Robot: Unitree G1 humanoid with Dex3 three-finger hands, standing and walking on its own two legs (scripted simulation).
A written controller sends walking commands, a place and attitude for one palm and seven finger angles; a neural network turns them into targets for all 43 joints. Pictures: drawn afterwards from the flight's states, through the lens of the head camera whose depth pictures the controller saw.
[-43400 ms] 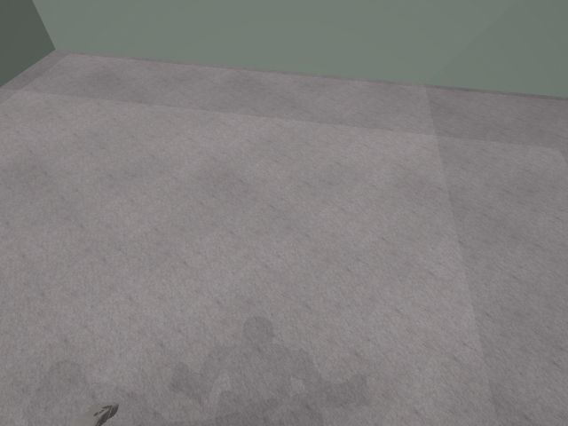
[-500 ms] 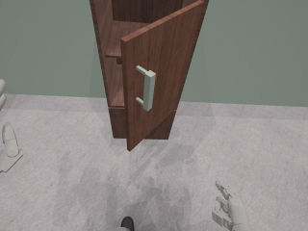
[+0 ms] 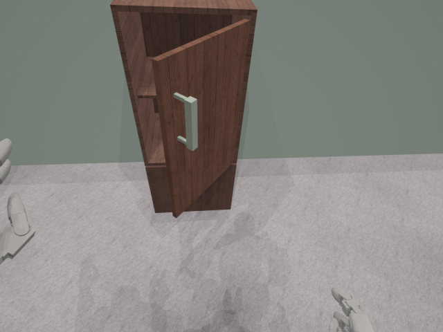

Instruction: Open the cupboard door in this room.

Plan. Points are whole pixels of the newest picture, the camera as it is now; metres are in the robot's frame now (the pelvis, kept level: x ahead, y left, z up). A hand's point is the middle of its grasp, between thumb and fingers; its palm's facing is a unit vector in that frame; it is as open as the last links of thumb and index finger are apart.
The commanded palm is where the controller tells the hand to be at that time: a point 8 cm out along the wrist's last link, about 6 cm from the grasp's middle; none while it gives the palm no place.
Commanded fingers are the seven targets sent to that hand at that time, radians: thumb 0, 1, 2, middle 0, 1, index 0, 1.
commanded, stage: stop stepping back and stand still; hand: left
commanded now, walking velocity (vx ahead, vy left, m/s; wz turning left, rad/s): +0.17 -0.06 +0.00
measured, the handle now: (185, 122) +0.60 +0.11 +0.05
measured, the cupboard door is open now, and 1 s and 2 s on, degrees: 48 48 48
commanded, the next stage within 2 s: let the arm hang, fingers relaxed in 0.56 s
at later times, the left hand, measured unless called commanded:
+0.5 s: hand (7, 241) +0.19 +0.27 +0.17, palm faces +0.42 -0.77 -0.48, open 7.4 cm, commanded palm +0.12 +0.31 +0.18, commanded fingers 0.00 0.90 0.90 -0.20 -0.30 -0.20 -0.30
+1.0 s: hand out of the picture -0.03 +0.19 -0.17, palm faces +0.08 -0.98 -0.18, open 7.0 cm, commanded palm none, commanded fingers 0.00 0.90 0.90 -0.20 -0.30 -0.20 -0.30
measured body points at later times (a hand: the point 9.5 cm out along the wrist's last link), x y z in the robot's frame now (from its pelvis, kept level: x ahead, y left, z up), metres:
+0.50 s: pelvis -0.01 +0.01 +0.00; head +0.00 +0.02 +0.45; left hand +0.16 +0.31 +0.20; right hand +0.16 -0.22 -0.08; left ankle +0.01 +0.14 -0.73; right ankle -0.04 -0.09 -0.73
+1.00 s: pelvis -0.04 +0.02 +0.00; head -0.02 +0.03 +0.45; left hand -0.03 +0.25 -0.16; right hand +0.02 -0.23 -0.14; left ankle +0.01 +0.14 -0.73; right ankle -0.04 -0.09 -0.73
